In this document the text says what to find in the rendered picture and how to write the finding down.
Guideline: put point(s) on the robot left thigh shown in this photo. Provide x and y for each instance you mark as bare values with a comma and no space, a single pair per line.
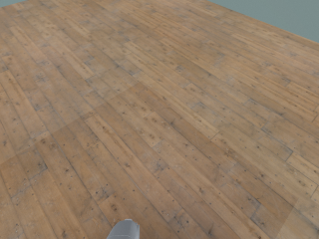
125,229

